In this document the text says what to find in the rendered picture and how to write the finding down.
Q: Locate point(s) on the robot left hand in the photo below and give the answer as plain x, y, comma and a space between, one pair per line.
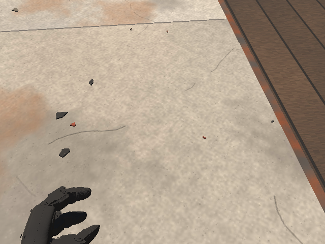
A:
46, 219

